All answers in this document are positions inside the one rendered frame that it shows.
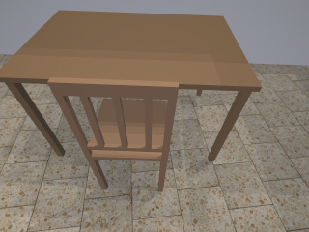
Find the table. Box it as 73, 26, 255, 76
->
0, 10, 262, 161

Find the chair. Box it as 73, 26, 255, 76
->
47, 77, 179, 192

